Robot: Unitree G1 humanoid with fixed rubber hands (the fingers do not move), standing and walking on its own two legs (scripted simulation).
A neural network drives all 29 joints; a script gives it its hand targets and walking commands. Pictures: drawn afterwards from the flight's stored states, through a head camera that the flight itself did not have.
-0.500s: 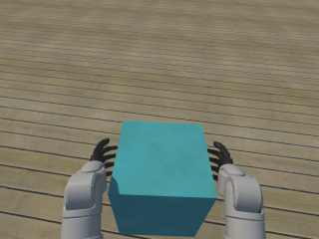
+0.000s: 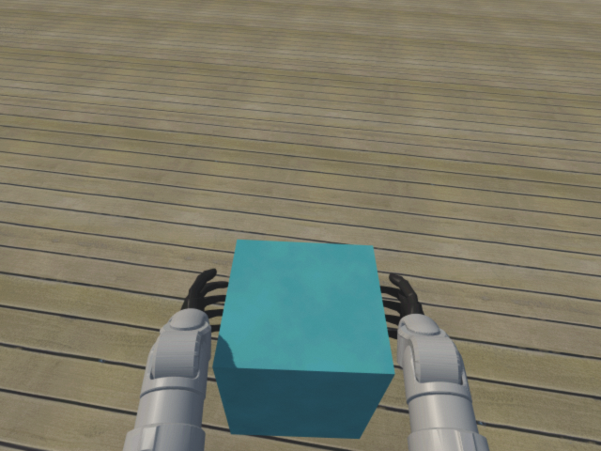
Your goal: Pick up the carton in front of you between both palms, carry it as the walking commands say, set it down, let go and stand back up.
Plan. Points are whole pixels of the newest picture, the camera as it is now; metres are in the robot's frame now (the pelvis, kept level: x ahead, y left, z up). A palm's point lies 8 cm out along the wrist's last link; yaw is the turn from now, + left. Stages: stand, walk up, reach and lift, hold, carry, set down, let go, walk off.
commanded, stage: carry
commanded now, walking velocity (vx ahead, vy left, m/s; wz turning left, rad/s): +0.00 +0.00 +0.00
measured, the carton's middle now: (300, 342) +0.31 +0.00 -0.05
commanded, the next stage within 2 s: hold in 0.70 s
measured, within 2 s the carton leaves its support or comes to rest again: neither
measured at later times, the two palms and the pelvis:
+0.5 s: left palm (187, 326) +0.28 +0.16 +0.04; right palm (407, 332) +0.28 -0.14 +0.04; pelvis -0.01 +0.01 +0.00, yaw +0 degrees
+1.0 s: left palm (157, 348) +0.24 +0.19 +0.05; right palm (384, 325) +0.28 -0.11 +0.04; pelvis -0.02 -0.01 +0.01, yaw +8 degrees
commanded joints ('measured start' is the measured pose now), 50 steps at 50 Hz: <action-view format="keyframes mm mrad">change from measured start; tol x4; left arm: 1 -504 -895 -484 2 -234 -103 -235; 13 -433 -893 -552 -72 -275 -51 -232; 20 -461 -900 -568 -94 -288 -55 -233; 35 -451 -897 -562 -84 -283 -52 -232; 36 -393 -934 -524 -41 -271 -65 -239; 40 -376 -884 -489 -21 -225 -112 -215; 50 -507 -915 -524 14 -263 -124 -261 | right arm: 1 -514 905 483 -16 237 -117 233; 9 -471 936 558 -79 274 -94 232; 35 -457 911 558 -99 279 -64 230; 36 -364 933 547 -136 277 -61 235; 38 -417 900 569 -181 272 -80 231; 42 -440 898 595 -167 289 -97 235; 50 -421 923 523 -62 229 -104 229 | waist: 1 0 4 -198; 10 2 -1 -246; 35 0 3 -224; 36 8 140 -75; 37 3 116 -136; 42 25 44 -152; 50 -31 25 -93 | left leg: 1 -92 115 -99 -129 158 14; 12 -67 109 -93 -87 253 18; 35 -88 113 -97 -94 246 23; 36 -226 -59 -262 -219 476 26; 39 -140 -69 -297 -208 564 10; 41 -5 -79 -277 -208 564 10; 50 -90 -99 -262 -256 327 -11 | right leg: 1 202 -86 115 -50 138 -4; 12 206 -90 109 -31 231 -8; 35 187 -87 102 -35 198 0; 36 553 187 256 -34 304 -17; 37 587 175 259 -40 302 -14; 41 482 191 250 -83 334 26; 42 534 193 244 -89 330 24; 44 494 202 235 -106 261 26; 50 548 198 228 -131 188 13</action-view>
